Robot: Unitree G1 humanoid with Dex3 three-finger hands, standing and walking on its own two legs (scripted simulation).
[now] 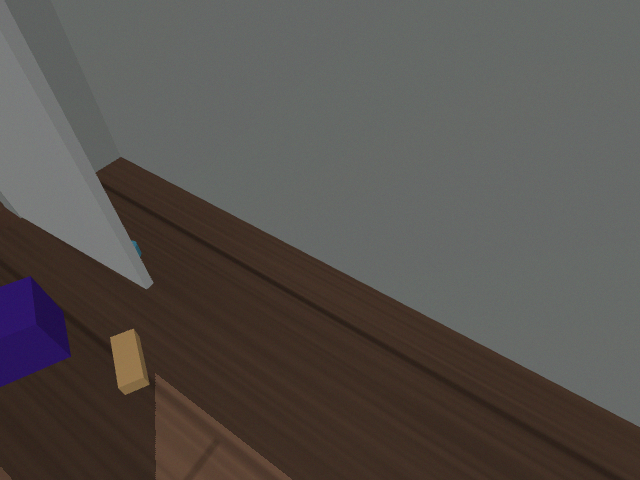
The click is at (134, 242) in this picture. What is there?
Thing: low tin
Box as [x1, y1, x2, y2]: [131, 240, 141, 255]
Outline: 131,240 140,255 141,253 136,243
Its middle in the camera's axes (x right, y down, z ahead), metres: -0.75 +0.02 +1.58
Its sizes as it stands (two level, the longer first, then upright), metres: 0.054 0.054 0.060
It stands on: the floor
